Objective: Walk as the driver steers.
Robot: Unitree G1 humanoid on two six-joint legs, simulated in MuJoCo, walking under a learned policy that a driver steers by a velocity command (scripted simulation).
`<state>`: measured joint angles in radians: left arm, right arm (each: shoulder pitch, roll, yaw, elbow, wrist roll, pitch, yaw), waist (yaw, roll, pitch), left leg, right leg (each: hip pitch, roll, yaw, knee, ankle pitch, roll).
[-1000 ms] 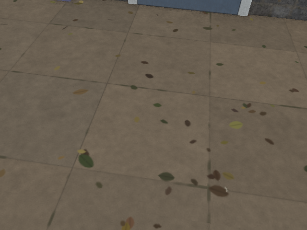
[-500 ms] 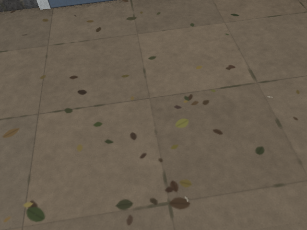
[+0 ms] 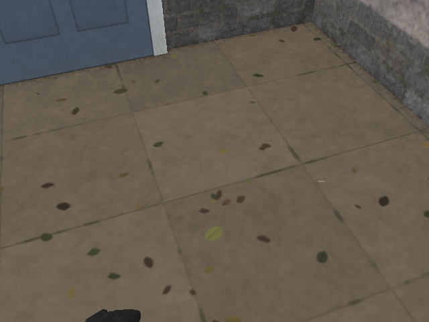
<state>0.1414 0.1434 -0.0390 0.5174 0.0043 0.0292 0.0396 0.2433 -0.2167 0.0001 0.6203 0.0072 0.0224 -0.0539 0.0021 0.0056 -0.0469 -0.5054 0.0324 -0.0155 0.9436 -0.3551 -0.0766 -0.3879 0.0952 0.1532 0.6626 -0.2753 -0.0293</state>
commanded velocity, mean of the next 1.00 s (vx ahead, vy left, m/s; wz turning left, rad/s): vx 0.38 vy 0.00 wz -0.03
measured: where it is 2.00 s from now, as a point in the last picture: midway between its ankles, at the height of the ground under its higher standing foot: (230, 200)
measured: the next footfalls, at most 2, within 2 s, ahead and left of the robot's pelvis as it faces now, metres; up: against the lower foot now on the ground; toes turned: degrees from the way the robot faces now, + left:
left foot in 0.04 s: +0.08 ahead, +0.15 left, +0.00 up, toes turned +0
right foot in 0.58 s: +0.34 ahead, -0.13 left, +0.00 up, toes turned -2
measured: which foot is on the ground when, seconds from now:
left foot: up 0.00-0.02, down 0.04-0.60, up 0.62-1.00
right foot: down 0.00-0.04, up 0.06-0.56, down 0.58-1.00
